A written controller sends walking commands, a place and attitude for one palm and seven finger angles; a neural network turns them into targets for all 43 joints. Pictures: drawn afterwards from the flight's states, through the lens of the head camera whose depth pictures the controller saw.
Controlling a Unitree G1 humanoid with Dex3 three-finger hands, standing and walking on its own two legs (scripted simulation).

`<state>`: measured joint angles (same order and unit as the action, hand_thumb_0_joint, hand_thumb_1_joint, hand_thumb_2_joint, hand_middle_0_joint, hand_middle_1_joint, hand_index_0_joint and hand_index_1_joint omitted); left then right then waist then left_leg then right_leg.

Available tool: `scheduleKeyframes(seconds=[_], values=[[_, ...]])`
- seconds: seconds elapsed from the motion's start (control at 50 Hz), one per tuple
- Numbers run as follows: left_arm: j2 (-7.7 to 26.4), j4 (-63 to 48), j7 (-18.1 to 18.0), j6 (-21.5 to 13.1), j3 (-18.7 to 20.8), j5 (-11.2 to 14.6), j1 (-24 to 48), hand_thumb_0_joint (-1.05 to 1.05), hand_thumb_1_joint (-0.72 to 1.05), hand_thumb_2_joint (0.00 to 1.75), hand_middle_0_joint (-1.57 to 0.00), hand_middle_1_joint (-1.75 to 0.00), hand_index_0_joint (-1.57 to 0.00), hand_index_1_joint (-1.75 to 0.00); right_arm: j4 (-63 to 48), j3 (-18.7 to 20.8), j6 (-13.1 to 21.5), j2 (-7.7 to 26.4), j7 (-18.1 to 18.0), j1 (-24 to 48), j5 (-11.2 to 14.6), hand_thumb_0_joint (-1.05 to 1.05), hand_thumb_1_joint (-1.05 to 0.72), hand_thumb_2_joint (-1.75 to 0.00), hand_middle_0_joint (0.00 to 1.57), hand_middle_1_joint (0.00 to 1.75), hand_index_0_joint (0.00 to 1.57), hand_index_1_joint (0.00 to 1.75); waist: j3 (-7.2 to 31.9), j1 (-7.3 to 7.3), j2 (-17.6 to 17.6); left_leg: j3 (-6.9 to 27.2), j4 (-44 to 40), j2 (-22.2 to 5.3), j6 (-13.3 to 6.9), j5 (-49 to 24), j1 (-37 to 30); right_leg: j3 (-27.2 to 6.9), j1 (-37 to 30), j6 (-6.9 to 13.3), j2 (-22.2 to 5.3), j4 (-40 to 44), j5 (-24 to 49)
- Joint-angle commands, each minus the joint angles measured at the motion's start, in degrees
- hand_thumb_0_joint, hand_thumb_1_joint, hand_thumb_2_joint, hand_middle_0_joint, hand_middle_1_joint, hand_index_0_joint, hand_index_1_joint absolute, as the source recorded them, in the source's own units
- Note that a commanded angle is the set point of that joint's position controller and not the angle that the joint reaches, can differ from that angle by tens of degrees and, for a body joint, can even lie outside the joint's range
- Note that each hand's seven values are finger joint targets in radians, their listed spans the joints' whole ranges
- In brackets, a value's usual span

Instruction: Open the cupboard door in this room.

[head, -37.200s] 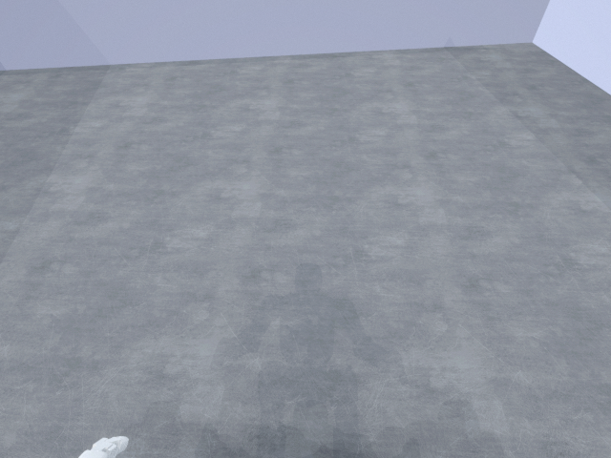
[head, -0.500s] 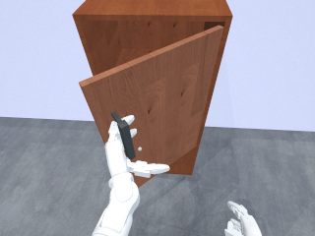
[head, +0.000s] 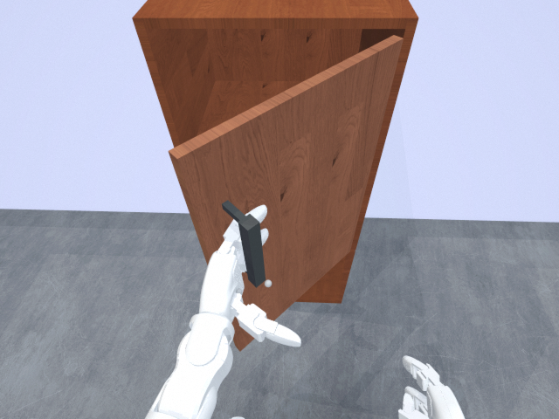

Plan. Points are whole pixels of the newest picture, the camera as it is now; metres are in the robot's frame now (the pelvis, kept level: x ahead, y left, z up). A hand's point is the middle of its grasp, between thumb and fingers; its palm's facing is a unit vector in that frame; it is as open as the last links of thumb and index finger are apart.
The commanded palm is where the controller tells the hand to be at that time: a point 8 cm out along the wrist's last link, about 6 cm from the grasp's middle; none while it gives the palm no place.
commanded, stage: slide the hand sideways off the handle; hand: left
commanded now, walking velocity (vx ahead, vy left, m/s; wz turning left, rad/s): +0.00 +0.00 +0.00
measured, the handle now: (244, 245) +0.34 +0.07 +0.08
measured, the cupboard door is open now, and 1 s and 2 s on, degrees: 46 42 42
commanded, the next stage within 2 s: draw the hand back to the body in 0.84 s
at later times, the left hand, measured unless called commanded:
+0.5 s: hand (219, 310) +0.25 +0.09 +0.07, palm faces +0.01 -1.00 -0.04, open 16.2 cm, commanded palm +0.22 +0.15 +0.07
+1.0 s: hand (185, 331) +0.22 +0.13 +0.07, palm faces -0.04 -1.00 -0.01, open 16.3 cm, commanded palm +0.19 +0.19 +0.08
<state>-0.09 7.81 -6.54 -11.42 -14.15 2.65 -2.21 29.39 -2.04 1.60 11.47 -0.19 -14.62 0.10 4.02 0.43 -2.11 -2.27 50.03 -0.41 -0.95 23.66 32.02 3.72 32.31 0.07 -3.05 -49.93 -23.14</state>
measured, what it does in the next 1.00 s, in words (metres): stands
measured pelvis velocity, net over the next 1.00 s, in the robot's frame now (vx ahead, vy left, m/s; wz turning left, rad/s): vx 0.02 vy -0.01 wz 0.02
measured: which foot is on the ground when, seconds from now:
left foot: down 0.00-1.00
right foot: down 0.00-1.00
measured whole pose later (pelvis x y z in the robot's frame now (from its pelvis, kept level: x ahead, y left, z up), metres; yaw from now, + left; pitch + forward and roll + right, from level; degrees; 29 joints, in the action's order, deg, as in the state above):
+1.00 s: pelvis +0.02 -0.01 -0.02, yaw +1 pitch +9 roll -1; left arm 9.7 -14.5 10.9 -17.1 1.1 12.9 -29.6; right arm 25.8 -0.7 7.1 13.0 -2.7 -15.4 1.4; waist 6.3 -0.5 -2.8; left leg 0.6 57.3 -1.8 0.4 28.6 38.1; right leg 6.2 36.7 1.1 -1.7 -55.3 -27.8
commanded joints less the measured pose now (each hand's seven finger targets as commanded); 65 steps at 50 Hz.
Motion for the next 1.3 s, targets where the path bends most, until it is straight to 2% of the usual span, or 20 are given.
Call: scheduleKeyframes(seconds=[0.0,0.08,0.14,0.28,0.36,0.4,0.5,0.56,0.66,0.74,0.78,0.8,0.86,0.92,0.98,1.0,1.08,1.14,1.22,1.28], values=[[-0.37,-16.3,-3.69,-6.03,1.98,-2.69,7.08,0.0,-0.5,0.3,-0.15,-0.3,-0.15,-0.3,-11.0,2.32,3.22,5.86,0.95,6.04,-0.56,0.0,-0.9,-0.9,0.2,0.3,0.2,0.3,10.0,-1.09,5.47,3.9,-9.47,0.17,0.62,-5.63,-4.31,0.98,-3.38,2.11,3.11,6.55,5.05],[4.47,-19.24,-3.37,-6.84,5.84,-3.14,3.75,0.0,-0.5,0.3,-0.15,-0.3,-0.15,-0.3,-11.51,2.41,2.74,5.96,0.77,6.05,-0.71,0.0,-0.9,-0.9,0.2,0.3,0.2,0.3,10.9,-2.03,5.67,2.86,-8.88,0.56,0.21,-4.93,-3.07,-0.28,-5.37,2.19,3.12,7.39,4.64],[4.05,-20.67,-1.85,-6.32,5.71,-2.13,1.41,0.0,-0.5,0.3,-0.15,-0.3,-0.15,-0.3,-11.94,2.06,2.38,5.54,0.43,6.17,-0.47,0.0,-0.9,-0.9,0.2,0.3,0.2,0.3,9.09,-1.52,3.82,1.98,-8.65,0.79,0.11,-4.68,-2.83,-0.82,-5.28,1.94,3.12,8.17,5.39],[6.35,-23.68,2.46,-5.7,9.91,2.25,-7.78,0.0,-0.5,0.3,-0.15,-0.3,-0.15,-0.3,-11.97,2.29,3.0,5.76,-0.61,5.61,0.04,0.0,-0.9,-0.9,0.2,0.3,0.2,0.3,9.65,-1.63,5.63,1.53,-7.52,1.17,0.08,-7.76,-2.18,-1.79,-8.67,1.37,3.15,9.0,10.35],[8.91,-26.33,5.32,-6.81,12.05,3.05,-11.21,0.0,-0.5,0.3,-0.15,-0.3,-0.15,-0.3,-11.9,2.64,3.69,6.21,-0.82,4.59,-0.04,0.0,-0.9,-0.9,0.2,0.3,0.2,0.3,9.32,-0.81,5.97,1.5,-5.98,1.4,0.08,-9.23,-1.04,-2.46,-8.29,0.82,2.85,8.17,14.08],[8.54,-28.2,7.13,-7.86,10.88,3.32,-12.53,0.0,-0.5,0.3,-0.15,-0.3,-0.15,-0.3,-12.11,2.76,4.37,6.3,-0.86,4.59,-0.03,0.0,-0.9,-0.9,0.2,0.3,0.2,0.3,9.12,-0.23,4.51,1.67,-5.05,1.45,-0.09,-9.73,-0.92,-2.83,-7.43,0.65,2.66,7.7,15.04],[11.94,-30.41,11.84,-9.79,14.84,6.01,-18.22,0.0,-0.5,0.3,-0.15,-0.3,-0.15,-0.3,-11.79,3.22,5.74,6.84,-1.53,3.42,0.26,0.0,-0.9,-0.9,0.2,0.3,0.2,0.3,10.52,0.17,5.75,2.15,-2.52,1.62,0.06,-10.83,1.02,-4.48,-8.27,-0.25,1.99,7.06,19.15],[12.71,-32.53,13.96,-10.64,16.04,7.45,-21.22,0.0,-0.5,0.3,-0.15,-0.3,-0.15,-0.3,-12.0,3.39,6.55,6.96,-1.79,3.16,0.51,0.0,-0.9,-0.9,0.2,0.3,0.2,0.3,11.81,-0.2,3.62,2.25,-1.79,1.83,0.18,-11.55,1.05,-4.28,-8.18,-0.24,1.97,6.07,20.37],[14.46,-31.19,16.47,-10.69,19.04,9.61,-24.25,0.0,-0.5,0.3,-0.15,-0.3,-0.15,-0.3,-11.94,3.73,7.04,7.37,-2.45,2.87,0.76,0.0,-0.9,-0.9,0.2,0.3,0.2,0.3,10.12,0.32,6.9,2.7,0.14,1.88,0.36,-9.38,4.29,-5.81,-6.9,-1.06,1.35,6.68,17.85],[15.35,-31.48,17.63,-10.49,20.24,10.39,-24.27,0.0,-0.5,0.3,-0.15,-0.3,-0.15,-0.3,-12.35,3.73,7.4,7.52,-2.82,3.37,1.0,0.0,-0.9,-0.9,0.2,0.3,0.2,0.3,9.63,-0.07,4.54,2.81,0.32,1.76,0.31,-8.29,4.61,-5.36,-5.26,-0.35,1.71,6.46,12.56],[16.68,-32.41,17.97,-10.51,21.88,11.0,-25.84,0.0,-0.5,0.3,-0.15,-0.3,-0.15,-0.3,-12.43,3.87,7.55,7.56,-2.96,3.47,1.09,0.0,-0.9,-0.9,0.2,0.3,0.2,0.3,11.02,-0.65,4.19,3.04,0.53,1.66,0.22,-9.69,4.16,-5.07,-6.04,-0.15,1.95,5.75,14.18],[14.88,-33.41,18.31,-10.54,20.01,11.25,-26.16,0.0,-0.5,0.3,-0.15,-0.3,-0.15,-0.3,-13.02,3.69,7.73,7.34,-2.97,3.5,1.21,0.0,-0.9,-0.9,0.2,0.3,0.2,0.3,11.36,-0.52,3.14,2.9,0.45,1.78,0.17,-9.97,3.64,-4.79,-5.82,-0.21,1.96,5.55,14.86],[14.58,-34.91,18.39,-10.47,18.39,11.41,-23.09,0.0,-0.5,0.3,-0.15,-0.3,-0.15,-0.3,-12.77,3.54,8.52,7.68,-3.03,2.98,1.32,0.0,-0.9,-0.9,0.2,0.3,0.2,0.3,10.93,0.36,0.88,3.44,0.21,1.52,0.16,-10.21,2.53,-2.99,-3.33,0.39,2.78,4.47,13.23],[12.27,-35.11,17.78,-9.71,15.5,10.74,-26.45,0.0,-0.5,0.3,-0.15,-0.3,-0.15,-0.3,-13.59,3.59,9.08,7.51,-2.78,2.92,1.32,0.0,-0.9,-0.9,0.2,0.3,0.2,0.3,10.35,0.0,0.96,3.82,-0.53,1.37,0.09,-10.54,1.98,-1.26,-2.09,0.68,3.32,3.31,12.69],[16.85,-37.27,16.26,-8.19,20.08,10.0,-28.91,0.0,-0.5,0.3,-0.15,-0.3,-0.15,-0.3,-13.9,3.84,8.59,7.39,-2.78,3.13,1.43,0.0,-0.9,-0.9,0.2,0.3,0.2,0.3,12.35,-1.67,1.23,3.89,-1.82,1.12,0.04,-11.94,1.03,-0.62,-4.46,1.03,3.61,3.07,13.49],[16.99,-39.33,15.76,-7.7,20.36,9.71,-29.22,0.0,-0.5,0.3,-0.15,-0.3,-0.15,-0.3,-14.57,3.73,8.45,7.1,-2.68,3.14,1.61,0.0,-0.9,-0.9,0.2,0.3,0.2,0.3,13.18,-1.99,0.05,3.7,-2.35,1.1,0.12,-12.29,0.33,-0.31,-4.92,1.03,3.58,2.8,13.75],[16.98,-39.38,14.22,-5.2,21.54,9.89,-28.74,0.0,-0.5,0.3,-0.15,-0.3,-0.15,-0.3,-14.69,3.19,7.91,6.86,-2.93,3.83,2.0,0.0,-0.9,-0.9,0.2,0.3,0.2,0.3,8.62,-1.56,2.16,4.03,-4.13,0.63,0.16,-9.37,0.78,0.45,-4.2,1.0,4.09,4.48,10.02],[14.9,-41.94,14.55,-4.04,19.54,10.59,-28.55,0.0,-0.5,0.3,-0.15,-0.3,-0.15,-0.3,-15.02,2.63,8.64,6.94,-2.98,3.45,2.23,0.0,-0.9,-0.9,0.2,0.3,0.2,0.3,8.07,-1.14,-0.24,4.32,-5.3,0.47,0.35,-8.86,-1.31,1.3,-3.52,0.95,4.28,4.94,9.35],[16.99,-41.92,15.86,-2.03,20.98,11.29,-27.01,0.0,-0.5,0.3,-0.15,-0.3,-0.15,-0.3,-14.31,2.24,9.27,7.74,-3.39,3.43,2.35,0.0,-0.9,-0.9,0.2,0.3,0.2,0.3,6.15,-0.61,1.77,4.84,-6.41,0.3,0.27,-6.66,-1.2,1.14,-4.01,0.75,4.29,6.74,7.02],[18.67,-43.03,16.48,-0.71,22.62,11.26,-26.44,0.0,-0.5,0.3,-0.15,-0.3,-0.15,-0.3,-13.89,2.05,9.9,7.8,-3.64,3.83,2.29,0.0,-0.9,-0.9,0.2,0.3,0.2,0.3,6.1,-1.1,0.06,5.03,-7.35,0.32,0.21,-7.24,-2.5,1.14,-5.08,0.94,4.22,7.47,7.31]])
